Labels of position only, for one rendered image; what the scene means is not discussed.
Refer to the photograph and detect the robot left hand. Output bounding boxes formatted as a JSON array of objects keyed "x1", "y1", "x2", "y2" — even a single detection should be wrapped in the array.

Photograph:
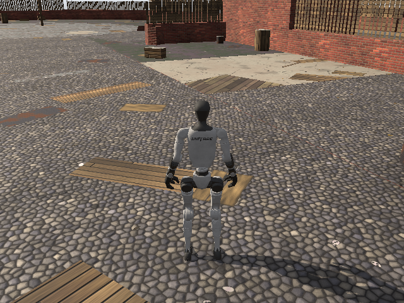
[{"x1": 165, "y1": 175, "x2": 179, "y2": 189}]

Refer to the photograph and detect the robot torso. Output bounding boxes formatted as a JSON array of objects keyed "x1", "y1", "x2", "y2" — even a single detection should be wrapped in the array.
[{"x1": 187, "y1": 125, "x2": 217, "y2": 189}]

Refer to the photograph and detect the robot right foot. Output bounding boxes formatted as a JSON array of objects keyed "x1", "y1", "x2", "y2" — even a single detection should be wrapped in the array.
[{"x1": 211, "y1": 244, "x2": 222, "y2": 260}]

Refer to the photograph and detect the robot right forearm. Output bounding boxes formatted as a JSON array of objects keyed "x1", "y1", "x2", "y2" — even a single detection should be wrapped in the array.
[{"x1": 225, "y1": 153, "x2": 237, "y2": 177}]

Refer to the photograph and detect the robot left forearm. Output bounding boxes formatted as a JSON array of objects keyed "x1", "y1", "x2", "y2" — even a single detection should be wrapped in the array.
[{"x1": 166, "y1": 153, "x2": 179, "y2": 178}]

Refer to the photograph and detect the robot right hand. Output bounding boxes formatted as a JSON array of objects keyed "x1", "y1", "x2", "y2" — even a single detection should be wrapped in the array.
[{"x1": 223, "y1": 174, "x2": 237, "y2": 187}]

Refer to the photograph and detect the robot left upper arm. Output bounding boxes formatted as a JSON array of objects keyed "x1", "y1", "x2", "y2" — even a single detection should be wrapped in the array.
[{"x1": 172, "y1": 128, "x2": 189, "y2": 163}]

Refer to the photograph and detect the robot right upper arm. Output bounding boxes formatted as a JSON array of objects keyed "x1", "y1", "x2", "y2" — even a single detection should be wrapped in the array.
[{"x1": 215, "y1": 128, "x2": 232, "y2": 162}]

